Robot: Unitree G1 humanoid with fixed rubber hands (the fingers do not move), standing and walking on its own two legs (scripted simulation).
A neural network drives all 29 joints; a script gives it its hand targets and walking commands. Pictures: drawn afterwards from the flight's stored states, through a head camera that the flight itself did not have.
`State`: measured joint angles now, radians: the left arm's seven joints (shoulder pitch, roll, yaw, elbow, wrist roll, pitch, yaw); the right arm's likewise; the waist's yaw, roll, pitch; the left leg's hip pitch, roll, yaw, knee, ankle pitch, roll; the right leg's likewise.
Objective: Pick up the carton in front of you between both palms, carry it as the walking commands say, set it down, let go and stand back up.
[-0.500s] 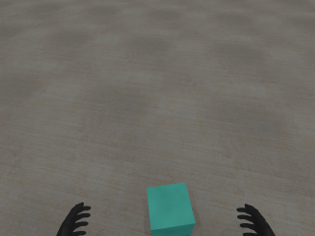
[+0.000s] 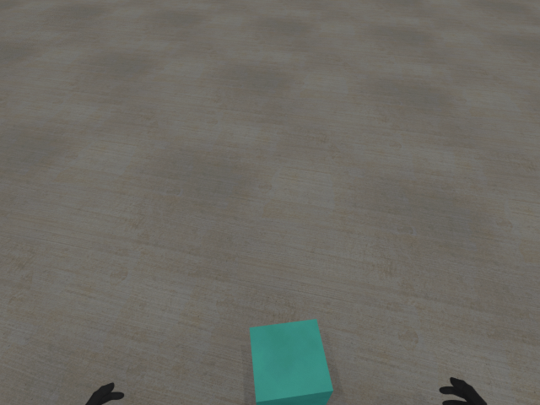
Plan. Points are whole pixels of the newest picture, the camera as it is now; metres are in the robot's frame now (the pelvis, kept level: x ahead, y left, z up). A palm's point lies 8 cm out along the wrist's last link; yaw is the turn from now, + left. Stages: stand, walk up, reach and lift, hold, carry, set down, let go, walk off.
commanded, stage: stand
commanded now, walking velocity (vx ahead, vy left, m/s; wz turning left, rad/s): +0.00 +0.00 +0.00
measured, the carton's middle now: (287, 370) +0.37 -0.04 -0.65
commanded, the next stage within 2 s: none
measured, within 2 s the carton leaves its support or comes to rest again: neither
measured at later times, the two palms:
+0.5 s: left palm out of the picture +0.09 +0.30 -0.10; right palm out of the picture +0.09 -0.30 -0.09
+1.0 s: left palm out of the picture +0.06 +0.31 -0.10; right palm out of the picture +0.07 -0.31 -0.09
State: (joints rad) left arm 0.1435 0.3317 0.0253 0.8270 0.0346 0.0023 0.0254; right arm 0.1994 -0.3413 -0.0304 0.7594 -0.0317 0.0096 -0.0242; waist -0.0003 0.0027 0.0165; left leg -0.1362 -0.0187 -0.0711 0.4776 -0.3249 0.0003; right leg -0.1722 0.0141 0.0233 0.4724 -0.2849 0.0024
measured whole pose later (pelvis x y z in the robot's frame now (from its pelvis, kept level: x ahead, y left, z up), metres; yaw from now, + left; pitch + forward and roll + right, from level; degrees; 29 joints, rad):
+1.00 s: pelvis -0.03 +0.00 +0.01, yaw +0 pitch -3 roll +0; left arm 0.12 0.38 0.02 1.03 0.02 -0.01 0.01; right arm 0.15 -0.38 0.00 0.97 -0.02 -0.01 -0.02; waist 0.01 0.00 0.03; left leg -0.09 -0.02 -0.07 0.37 -0.23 0.00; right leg -0.13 0.01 0.02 0.37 -0.20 0.01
